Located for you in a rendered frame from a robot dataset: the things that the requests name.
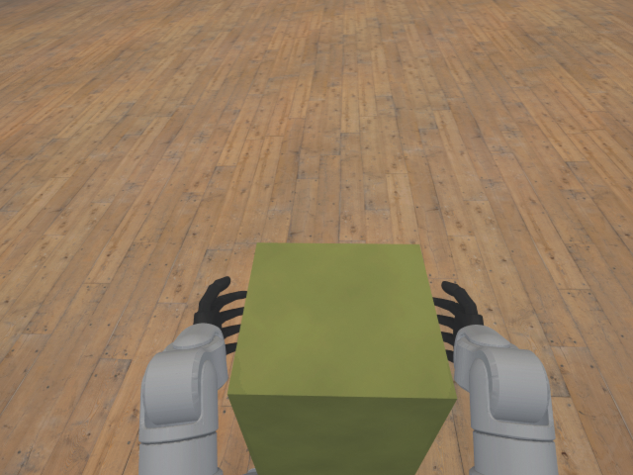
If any carton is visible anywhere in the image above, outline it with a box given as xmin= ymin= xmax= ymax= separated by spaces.
xmin=227 ymin=242 xmax=457 ymax=475

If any robot left hand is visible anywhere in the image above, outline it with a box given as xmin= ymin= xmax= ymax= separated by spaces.
xmin=193 ymin=276 xmax=247 ymax=355

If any robot right forearm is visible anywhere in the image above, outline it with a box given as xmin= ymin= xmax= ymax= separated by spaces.
xmin=453 ymin=325 xmax=559 ymax=475

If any robot right hand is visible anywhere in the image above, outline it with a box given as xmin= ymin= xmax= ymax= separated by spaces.
xmin=432 ymin=281 xmax=484 ymax=363

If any robot left forearm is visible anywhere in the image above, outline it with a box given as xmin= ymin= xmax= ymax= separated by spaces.
xmin=138 ymin=324 xmax=228 ymax=475

